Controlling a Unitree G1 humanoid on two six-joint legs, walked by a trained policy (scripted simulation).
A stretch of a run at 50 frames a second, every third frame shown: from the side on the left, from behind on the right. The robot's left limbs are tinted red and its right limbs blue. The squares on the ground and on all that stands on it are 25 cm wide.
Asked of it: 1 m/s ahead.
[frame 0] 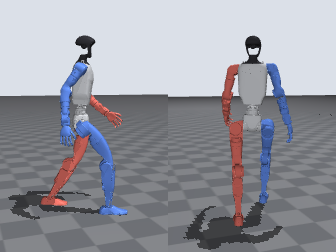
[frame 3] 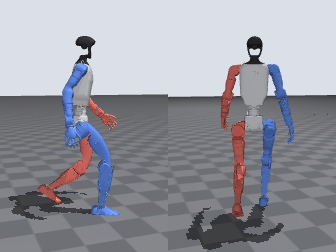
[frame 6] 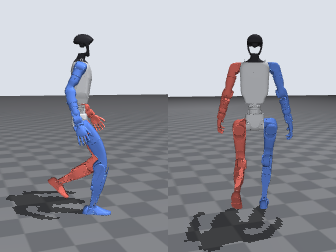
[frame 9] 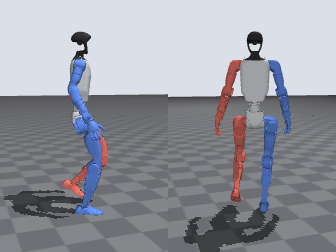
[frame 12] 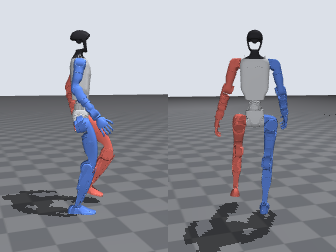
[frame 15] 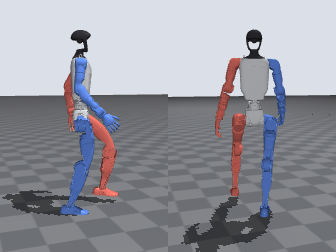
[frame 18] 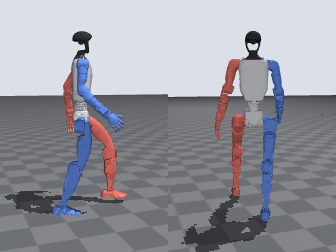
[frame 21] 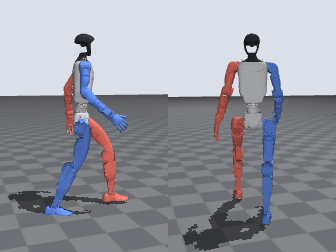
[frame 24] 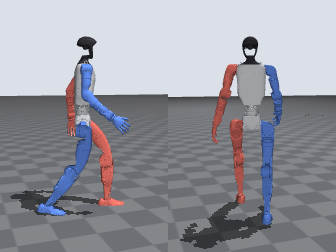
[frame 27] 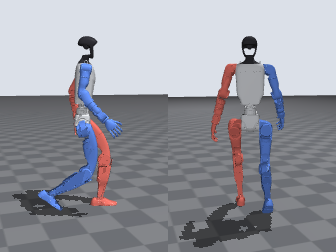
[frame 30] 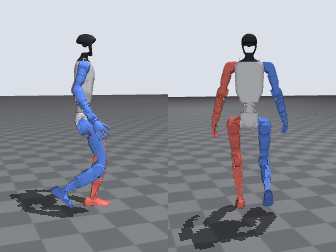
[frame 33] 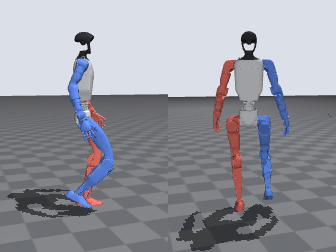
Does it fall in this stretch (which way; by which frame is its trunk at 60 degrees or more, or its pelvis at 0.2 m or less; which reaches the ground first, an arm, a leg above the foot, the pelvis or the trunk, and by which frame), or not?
no
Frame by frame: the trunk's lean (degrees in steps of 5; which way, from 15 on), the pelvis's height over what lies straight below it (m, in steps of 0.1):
0: 5, 0.7
3: 5, 0.7
6: 5, 0.7
9: 0, 0.8
12: 0, 0.8
15: 0, 0.8
18: 0, 0.8
21: 0, 0.8
24: 5, 0.7
27: 5, 0.7
30: 5, 0.8
33: 0, 0.8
